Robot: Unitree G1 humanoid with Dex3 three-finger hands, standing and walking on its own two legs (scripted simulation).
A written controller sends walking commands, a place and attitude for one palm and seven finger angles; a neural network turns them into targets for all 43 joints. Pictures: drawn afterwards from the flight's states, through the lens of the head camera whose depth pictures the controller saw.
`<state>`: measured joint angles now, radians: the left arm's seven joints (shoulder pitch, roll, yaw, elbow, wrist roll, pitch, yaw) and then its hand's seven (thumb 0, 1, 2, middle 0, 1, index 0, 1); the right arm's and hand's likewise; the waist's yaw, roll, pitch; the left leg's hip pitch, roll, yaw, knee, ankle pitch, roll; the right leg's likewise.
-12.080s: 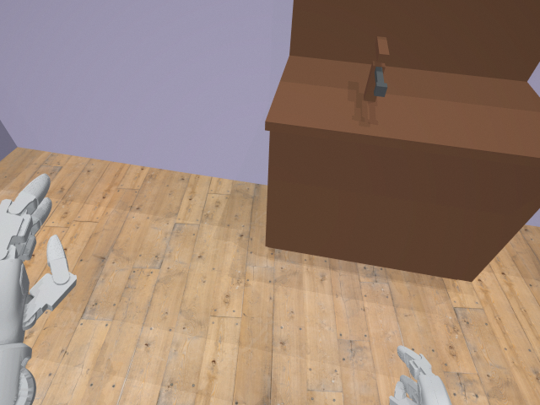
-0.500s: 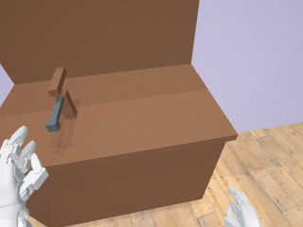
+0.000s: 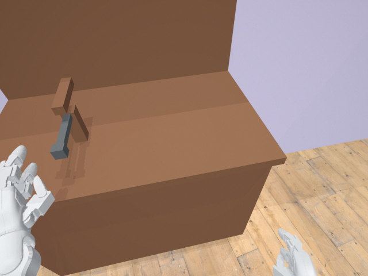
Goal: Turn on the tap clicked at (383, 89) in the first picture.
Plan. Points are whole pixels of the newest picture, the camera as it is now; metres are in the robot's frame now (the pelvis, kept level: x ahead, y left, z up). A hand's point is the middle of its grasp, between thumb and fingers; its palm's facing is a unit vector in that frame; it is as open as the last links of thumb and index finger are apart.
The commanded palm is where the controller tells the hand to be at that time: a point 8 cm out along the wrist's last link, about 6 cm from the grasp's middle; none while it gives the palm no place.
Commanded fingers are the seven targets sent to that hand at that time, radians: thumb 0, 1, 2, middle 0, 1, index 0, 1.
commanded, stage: reach beside the lever's end, fingers flat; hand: left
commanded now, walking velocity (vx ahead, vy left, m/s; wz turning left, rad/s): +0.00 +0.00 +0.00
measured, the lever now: (59, 151) +0.35 +0.34 +0.09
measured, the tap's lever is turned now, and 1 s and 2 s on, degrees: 0 0 0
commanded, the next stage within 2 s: push the lever round in 1.42 s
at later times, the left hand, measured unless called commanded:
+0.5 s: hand (44, 183) +0.25 +0.31 +0.10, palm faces +0.55 -0.83 -0.12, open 7.7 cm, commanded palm +0.21 +0.35 +0.09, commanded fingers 0.00 0.90 0.90 -0.16 -0.19 -0.16 -0.19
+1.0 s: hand (39, 173) +0.29 +0.36 +0.08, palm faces +0.55 -0.83 -0.12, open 7.8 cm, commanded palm +0.25 +0.39 +0.07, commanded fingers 0.00 0.90 0.90 -0.15 -0.15 -0.15 -0.15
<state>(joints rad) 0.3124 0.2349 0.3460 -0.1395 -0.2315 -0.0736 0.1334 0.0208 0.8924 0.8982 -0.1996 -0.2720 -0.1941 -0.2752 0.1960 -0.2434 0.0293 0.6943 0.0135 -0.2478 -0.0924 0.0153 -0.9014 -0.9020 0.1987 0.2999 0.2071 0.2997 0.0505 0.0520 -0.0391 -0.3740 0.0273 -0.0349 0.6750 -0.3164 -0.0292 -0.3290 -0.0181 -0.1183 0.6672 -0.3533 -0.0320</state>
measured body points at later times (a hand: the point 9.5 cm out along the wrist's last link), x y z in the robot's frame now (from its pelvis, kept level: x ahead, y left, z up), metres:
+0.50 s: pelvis +0.00 +0.01 +0.00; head +0.02 -0.01 +0.45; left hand +0.22 +0.36 +0.11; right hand +0.18 -0.23 -0.09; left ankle +0.02 +0.14 -0.72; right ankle +0.00 -0.10 -0.72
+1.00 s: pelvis +0.00 +0.01 -0.01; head +0.04 +0.01 +0.44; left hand +0.26 +0.40 +0.08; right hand +0.14 -0.25 -0.11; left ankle +0.02 +0.14 -0.72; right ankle +0.00 -0.10 -0.72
